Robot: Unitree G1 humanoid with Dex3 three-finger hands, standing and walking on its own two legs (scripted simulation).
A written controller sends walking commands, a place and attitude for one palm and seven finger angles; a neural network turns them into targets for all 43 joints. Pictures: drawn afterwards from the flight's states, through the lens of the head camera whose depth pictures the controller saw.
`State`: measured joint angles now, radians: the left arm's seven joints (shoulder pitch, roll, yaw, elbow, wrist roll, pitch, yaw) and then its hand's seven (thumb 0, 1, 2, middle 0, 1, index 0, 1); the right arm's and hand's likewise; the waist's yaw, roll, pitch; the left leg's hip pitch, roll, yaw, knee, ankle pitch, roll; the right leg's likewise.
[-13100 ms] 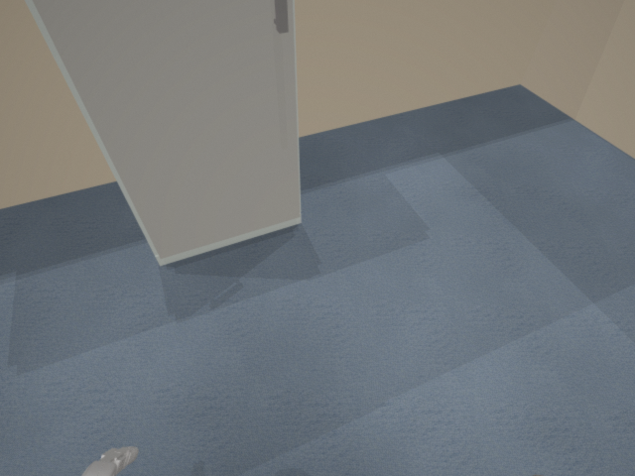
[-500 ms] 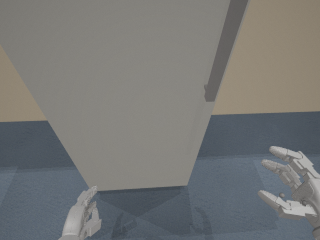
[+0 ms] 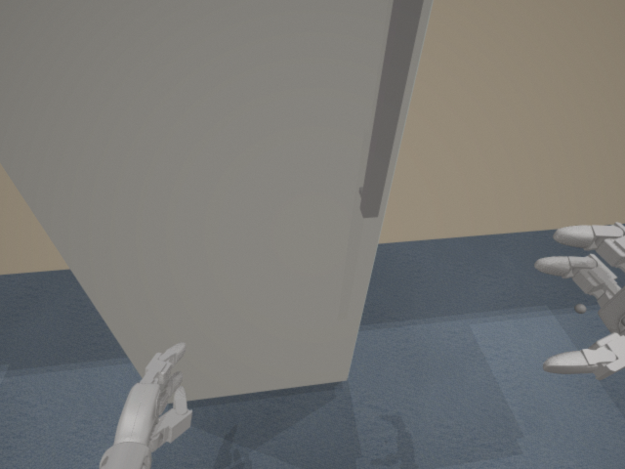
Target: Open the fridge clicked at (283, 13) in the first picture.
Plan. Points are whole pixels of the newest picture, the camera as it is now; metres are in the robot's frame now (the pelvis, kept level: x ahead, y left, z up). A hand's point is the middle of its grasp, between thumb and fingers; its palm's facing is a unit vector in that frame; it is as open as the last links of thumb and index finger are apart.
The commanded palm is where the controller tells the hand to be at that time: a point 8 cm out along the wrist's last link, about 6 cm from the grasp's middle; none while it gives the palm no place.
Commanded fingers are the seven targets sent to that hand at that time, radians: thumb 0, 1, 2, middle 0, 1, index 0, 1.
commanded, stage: raise the hand to about handle height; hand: right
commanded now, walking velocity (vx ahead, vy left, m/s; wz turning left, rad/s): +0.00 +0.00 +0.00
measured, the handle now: (384, 98) +0.50 -0.08 +0.26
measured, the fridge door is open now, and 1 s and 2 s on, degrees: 0 0 0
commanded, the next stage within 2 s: move the hooked fingers beside the handle in 0.86 s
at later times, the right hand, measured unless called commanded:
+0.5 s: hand out of the picture +0.28 -0.28 +0.24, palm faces -0.02 +0.98 -0.18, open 14.0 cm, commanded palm +0.24 -0.31 +0.25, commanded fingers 0.00 0.50 -0.30 0.30 1.20 0.30 1.20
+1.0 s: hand (599, 226) +0.29 -0.27 +0.23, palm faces -0.02 +0.99 -0.17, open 14.0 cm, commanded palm +0.26 -0.30 +0.25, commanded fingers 0.00 0.50 -0.30 0.30 1.20 0.30 1.20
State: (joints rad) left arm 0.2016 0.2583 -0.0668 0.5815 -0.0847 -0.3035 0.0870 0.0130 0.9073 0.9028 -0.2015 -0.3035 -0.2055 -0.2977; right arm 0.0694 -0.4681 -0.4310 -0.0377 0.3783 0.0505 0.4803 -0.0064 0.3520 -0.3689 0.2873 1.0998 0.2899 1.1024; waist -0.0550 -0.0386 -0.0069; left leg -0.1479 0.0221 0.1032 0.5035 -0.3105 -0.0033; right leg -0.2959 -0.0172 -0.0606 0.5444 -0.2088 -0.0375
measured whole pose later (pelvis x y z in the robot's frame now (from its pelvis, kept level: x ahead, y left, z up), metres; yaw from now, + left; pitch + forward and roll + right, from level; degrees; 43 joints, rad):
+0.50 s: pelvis +0.00 +0.01 +0.00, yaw +0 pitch -3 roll +1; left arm 0.21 0.29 -0.09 0.59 -0.11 -0.23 0.07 0.01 0.91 0.90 -0.20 -0.30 -0.21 -0.30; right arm -0.24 -0.63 -0.52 0.14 0.36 0.27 0.59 -0.01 0.50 -0.30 0.30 1.20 0.30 1.20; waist -0.05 -0.07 -0.01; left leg -0.11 0.02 0.11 0.45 -0.29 0.01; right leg -0.25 -0.01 -0.05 0.48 -0.18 -0.03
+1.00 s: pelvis +0.02 +0.01 +0.00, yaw +0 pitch -3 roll +0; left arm 0.19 0.28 -0.09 0.58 -0.11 -0.22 0.07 0.01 0.91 0.90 -0.20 -0.30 -0.21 -0.30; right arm -0.20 -0.59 -0.52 0.08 0.35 0.28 0.57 -0.01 0.50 -0.30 0.30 1.20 0.30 1.20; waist -0.06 -0.07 -0.01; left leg -0.10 0.02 0.10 0.46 -0.32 0.01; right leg -0.24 -0.02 -0.06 0.49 -0.21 -0.02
